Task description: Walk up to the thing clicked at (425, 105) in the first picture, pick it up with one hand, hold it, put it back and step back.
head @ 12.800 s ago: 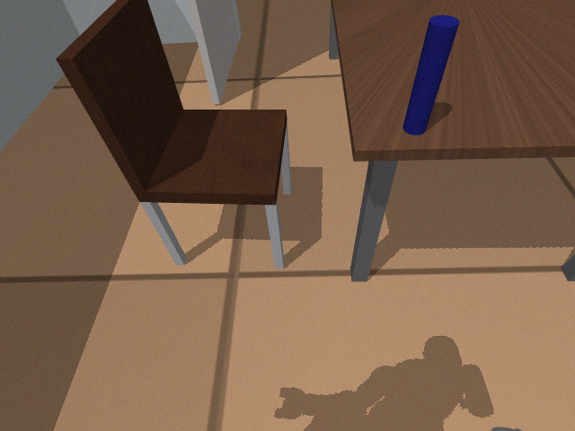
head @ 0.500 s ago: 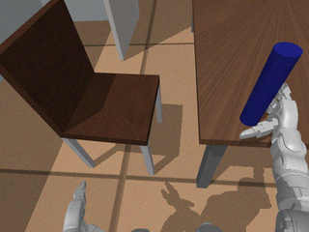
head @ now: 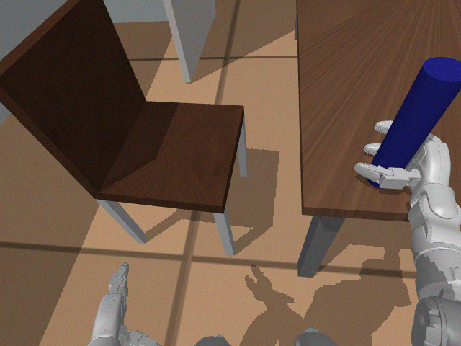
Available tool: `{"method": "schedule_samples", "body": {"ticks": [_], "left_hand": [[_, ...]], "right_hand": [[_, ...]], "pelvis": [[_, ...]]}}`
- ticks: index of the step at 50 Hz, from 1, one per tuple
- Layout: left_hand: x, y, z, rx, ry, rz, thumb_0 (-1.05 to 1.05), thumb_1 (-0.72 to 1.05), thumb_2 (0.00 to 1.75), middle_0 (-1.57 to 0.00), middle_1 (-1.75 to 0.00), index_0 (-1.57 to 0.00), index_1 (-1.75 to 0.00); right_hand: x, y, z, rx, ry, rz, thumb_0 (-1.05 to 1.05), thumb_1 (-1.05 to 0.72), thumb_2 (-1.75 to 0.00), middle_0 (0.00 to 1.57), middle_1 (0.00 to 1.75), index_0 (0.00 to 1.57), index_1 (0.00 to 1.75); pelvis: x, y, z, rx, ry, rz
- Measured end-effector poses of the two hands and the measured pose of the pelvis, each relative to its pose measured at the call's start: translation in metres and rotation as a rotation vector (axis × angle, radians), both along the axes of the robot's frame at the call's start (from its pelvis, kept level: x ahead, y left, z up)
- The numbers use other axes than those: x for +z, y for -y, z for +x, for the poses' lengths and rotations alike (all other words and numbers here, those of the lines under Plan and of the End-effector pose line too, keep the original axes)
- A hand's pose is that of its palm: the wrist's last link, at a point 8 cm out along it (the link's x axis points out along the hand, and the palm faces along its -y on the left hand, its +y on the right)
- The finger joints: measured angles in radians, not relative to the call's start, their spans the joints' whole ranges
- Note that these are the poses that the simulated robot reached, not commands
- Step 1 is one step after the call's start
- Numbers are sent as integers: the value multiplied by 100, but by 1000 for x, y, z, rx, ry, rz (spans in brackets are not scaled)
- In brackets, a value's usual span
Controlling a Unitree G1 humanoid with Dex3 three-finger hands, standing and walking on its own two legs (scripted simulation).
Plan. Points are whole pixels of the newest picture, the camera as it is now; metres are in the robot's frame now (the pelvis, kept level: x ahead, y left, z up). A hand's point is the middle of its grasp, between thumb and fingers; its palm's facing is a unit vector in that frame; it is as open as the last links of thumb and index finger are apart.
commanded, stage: close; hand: right
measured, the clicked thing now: (405, 135) +0.41 -0.21 +0.13
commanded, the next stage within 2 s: settle in 0.10 s
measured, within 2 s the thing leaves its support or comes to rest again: leaves its support in 0.30 s
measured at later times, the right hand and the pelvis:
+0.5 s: hand (403, 145) +0.42 -0.22 +0.10, palm faces +0.17 +0.99 +0.02, open 6.9 cm; pelvis +0.00 -0.01 +0.00, yaw +0 degrees
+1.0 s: hand (407, 127) +0.42 -0.21 +0.14, palm faces +0.16 +0.99 +0.02, open 6.9 cm; pelvis +0.00 +0.00 +0.02, yaw -1 degrees
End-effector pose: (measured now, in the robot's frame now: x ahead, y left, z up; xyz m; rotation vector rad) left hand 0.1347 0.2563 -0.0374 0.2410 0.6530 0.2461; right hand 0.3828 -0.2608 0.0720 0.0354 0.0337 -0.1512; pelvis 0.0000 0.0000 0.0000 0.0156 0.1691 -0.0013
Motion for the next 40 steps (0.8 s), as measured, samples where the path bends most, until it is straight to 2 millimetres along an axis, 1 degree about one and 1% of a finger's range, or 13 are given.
{"method": "schedule_samples", "body": {"ticks": [4,8,11,15,18,22,28,31,35,40], "left_hand": [[1,1,3,-4,6,4,-1,-53,5,-5,-5,-6,-5],[2,0,5,-5,10,11,-1,-53,5,-5,-5,-6,-5],[0,2,3,-3,-6,5,-1,-53,5,-5,-5,-6,-5],[-5,5,2,2,-27,-6,-1,-53,5,-6,-6,-6,-6],[-4,6,4,0,-25,-8,-1,-54,5,-6,-6,-7,-6],[-3,8,6,-1,-16,-19,-1,-54,5,-7,-6,-7,-6],[3,2,5,16,3,-11,-1,-54,5,-7,-6,-7,-6],[4,0,4,18,7,-10,-1,-53,5,-7,-6,-7,-6],[1,3,3,12,-9,-27,-1,-53,5,-7,-6,-7,-6],[0,3,3,16,-10,-37,-1,-53,5,-7,-6,-7,-6]], "right_hand": [[-2,2,0,-7,2,6,-1,0,-61,99,80,100,81],[-1,7,3,-19,10,0,-1,0,-73,96,86,96,87],[0,11,4,-19,12,-5,-1,-1,-83,94,91,94,92],[5,13,3,-11,19,-8,0,-2,-94,91,99,91,99],[11,13,3,-10,23,-13,0,-3,-101,90,105,89,105],[20,12,4,-9,22,-13,-1,-2,-104,90,106,89,107],[38,12,4,-15,34,-15,-1,-2,-105,90,106,89,107],[43,13,4,-17,33,-17,-1,-2,-105,90,106,90,107],[48,10,3,-6,33,-16,-1,-2,-105,90,106,90,107],[55,7,2,-10,30,-17,-1,-2,-105,90,106,90,107]], "pelvis": [[-1,0,2,-4,-3,1],[-2,1,2,-3,-5,3],[-2,1,3,-3,-7,4],[-1,3,3,-3,-6,6],[0,5,4,-3,-1,6],[2,5,5,-3,10,5],[7,5,4,-4,33,2],[9,5,4,-3,42,1],[11,3,3,-3,50,0],[14,1,2,-4,62,-3]]}}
